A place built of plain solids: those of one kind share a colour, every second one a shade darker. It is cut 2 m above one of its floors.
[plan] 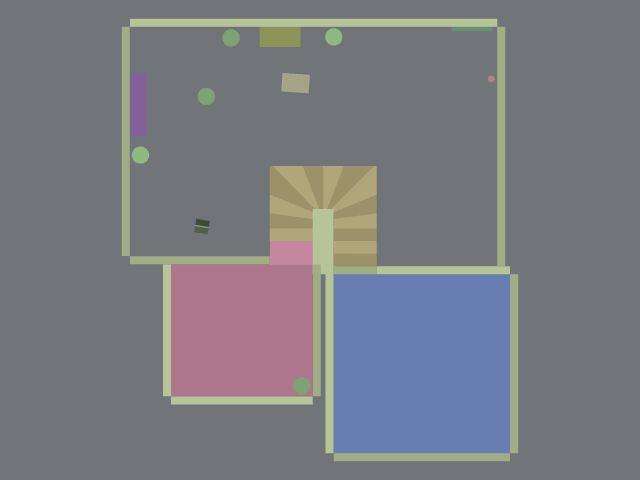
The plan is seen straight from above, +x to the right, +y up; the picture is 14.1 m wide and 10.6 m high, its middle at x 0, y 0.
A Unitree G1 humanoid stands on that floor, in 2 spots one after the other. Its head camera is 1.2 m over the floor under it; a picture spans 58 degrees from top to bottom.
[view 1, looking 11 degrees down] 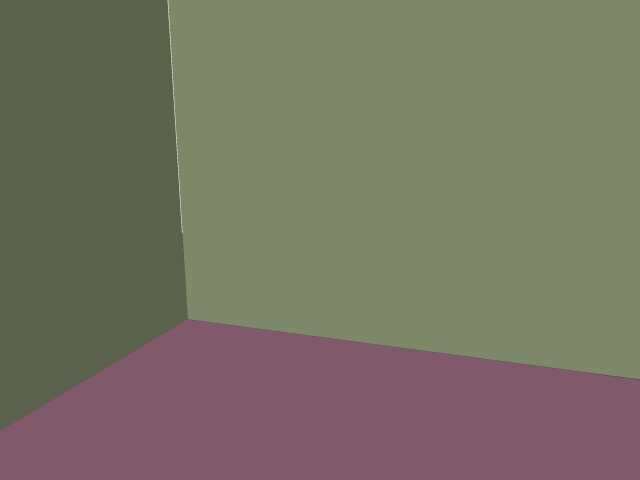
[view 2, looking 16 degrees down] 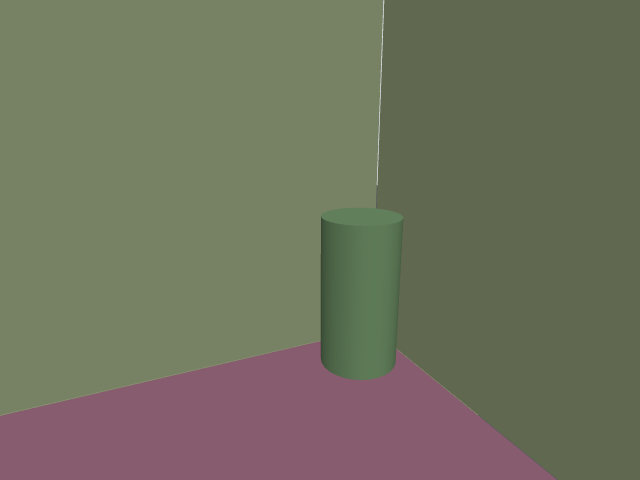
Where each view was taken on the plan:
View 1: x -0.68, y -1.57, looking -162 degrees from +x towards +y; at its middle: wall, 2.79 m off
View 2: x -2.11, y -2.21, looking -25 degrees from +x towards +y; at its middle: wall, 2.24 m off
